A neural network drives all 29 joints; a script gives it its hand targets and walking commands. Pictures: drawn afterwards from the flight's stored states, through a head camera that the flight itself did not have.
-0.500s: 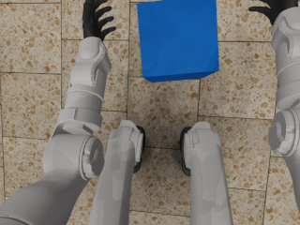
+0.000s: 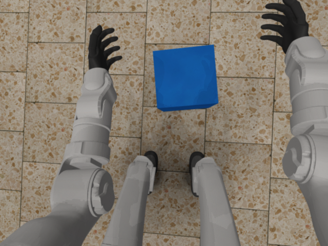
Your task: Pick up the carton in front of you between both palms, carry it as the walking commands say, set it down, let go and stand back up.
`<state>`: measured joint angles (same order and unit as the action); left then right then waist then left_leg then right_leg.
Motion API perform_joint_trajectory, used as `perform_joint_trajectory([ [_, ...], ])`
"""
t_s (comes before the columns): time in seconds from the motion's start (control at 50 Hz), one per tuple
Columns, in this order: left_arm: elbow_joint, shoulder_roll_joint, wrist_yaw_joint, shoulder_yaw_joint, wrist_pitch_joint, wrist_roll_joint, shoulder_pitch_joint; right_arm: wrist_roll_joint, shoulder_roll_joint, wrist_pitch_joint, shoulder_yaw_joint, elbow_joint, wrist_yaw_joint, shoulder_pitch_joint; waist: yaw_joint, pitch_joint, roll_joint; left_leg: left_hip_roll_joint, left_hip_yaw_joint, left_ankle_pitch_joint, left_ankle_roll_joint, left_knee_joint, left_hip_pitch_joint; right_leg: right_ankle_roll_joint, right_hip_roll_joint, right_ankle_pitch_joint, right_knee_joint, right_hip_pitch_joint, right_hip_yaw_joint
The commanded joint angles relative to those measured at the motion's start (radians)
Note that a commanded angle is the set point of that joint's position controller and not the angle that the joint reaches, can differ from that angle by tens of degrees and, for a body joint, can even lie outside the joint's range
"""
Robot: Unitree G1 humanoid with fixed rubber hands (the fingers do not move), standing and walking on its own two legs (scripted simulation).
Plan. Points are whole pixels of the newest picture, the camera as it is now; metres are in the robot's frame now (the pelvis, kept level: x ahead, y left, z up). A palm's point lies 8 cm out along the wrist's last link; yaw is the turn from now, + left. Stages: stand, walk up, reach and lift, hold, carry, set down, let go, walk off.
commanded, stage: let go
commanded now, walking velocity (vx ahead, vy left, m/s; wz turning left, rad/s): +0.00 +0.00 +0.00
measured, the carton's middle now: (184, 83) +0.51 -0.03 -0.49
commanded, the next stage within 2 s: stand in 1.34 s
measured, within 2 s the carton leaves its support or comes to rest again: neither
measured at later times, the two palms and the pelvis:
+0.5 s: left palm (36, 115) +0.37 +0.21 +0.02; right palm out of the picture +0.39 -0.24 +0.01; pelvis +0.06 +0.01 +0.11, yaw -3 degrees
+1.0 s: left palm out of the picture +0.27 +0.25 +0.09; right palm out of the picture +0.25 -0.21 +0.09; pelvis +0.10 +0.03 +0.16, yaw -2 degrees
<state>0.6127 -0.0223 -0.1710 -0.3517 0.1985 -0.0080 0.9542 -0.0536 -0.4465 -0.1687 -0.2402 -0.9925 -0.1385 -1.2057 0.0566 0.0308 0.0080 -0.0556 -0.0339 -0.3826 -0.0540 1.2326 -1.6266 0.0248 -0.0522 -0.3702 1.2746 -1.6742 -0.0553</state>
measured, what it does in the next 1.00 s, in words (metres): rises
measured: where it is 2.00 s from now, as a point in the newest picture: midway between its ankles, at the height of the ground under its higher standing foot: (172, 181)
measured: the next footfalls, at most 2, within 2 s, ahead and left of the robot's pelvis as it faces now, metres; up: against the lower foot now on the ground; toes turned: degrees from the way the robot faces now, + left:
none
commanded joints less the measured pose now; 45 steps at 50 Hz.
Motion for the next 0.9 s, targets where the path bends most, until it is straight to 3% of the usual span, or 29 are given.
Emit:
perform_joint_trajectory([
  [0.0,-0.099,-0.057,0.014,-0.003,-0.026,-0.025,0.130,-0.029,-0.101,0.026,-0.036,0.089,0.001,-0.205,-0.016,0.940,-0.130,-0.039,0.118,0.212,-0.041,-0.138,0.332,-0.029,-0.001,0.387,-0.166,0.819,0.026],
  [0.08,-0.109,-0.064,0.044,0.007,-0.043,-0.067,0.002,-0.076,-0.050,0.031,-0.063,0.132,0.026,-0.069,-0.027,1.005,-0.125,-0.040,0.117,0.267,-0.033,-0.200,0.396,-0.030,-0.001,0.509,-0.228,0.973,0.013],
  [0.18,-0.148,-0.125,0.104,0.066,-0.080,-0.108,-0.227,-0.091,0.042,0.046,-0.065,0.277,0.084,0.203,-0.032,1.026,-0.119,-0.038,0.109,0.279,-0.007,-0.286,0.446,-0.038,0.012,0.648,-0.306,1.192,-0.016],
  [0.3,-0.184,-0.182,0.166,0.155,-0.118,-0.066,-0.418,-0.017,0.072,0.091,-0.011,0.446,0.106,0.423,-0.015,0.847,-0.090,-0.015,0.070,0.292,0.017,-0.402,0.656,-0.035,0.019,0.540,-0.434,1.198,-0.014],
  [0.48,-0.154,-0.200,0.210,0.227,-0.184,0.000,-0.757,0.017,0.114,0.159,0.038,0.433,0.090,0.827,-0.025,0.599,-0.045,0.015,0.024,0.409,0.019,-0.533,0.988,-0.026,0.015,0.469,-0.567,1.208,0.006],
  [0.68,-0.246,-0.235,0.215,0.280,-0.224,0.025,-1.069,0.044,0.126,0.208,0.099,0.522,0.100,1.192,-0.026,0.354,0.006,0.029,-0.004,0.549,0.014,-0.698,1.333,-0.030,0.007,0.455,-0.747,1.370,0.027],
  [0.78,-0.267,-0.259,0.229,0.294,-0.214,0.033,-1.140,0.042,0.140,0.198,0.125,0.571,0.098,1.322,-0.041,0.206,-0.013,0.027,-0.007,0.504,0.019,-0.798,1.421,-0.037,0.005,0.434,-0.839,1.493,0.035],
  [0.88,-0.270,-0.272,0.240,0.304,-0.176,0.030,-1.151,0.041,0.139,0.153,0.149,0.607,0.083,1.382,-0.054,0.057,-0.006,0.025,0.000,0.376,0.026,-0.859,1.445,-0.036,0.007,0.346,-0.887,1.557,0.041],
])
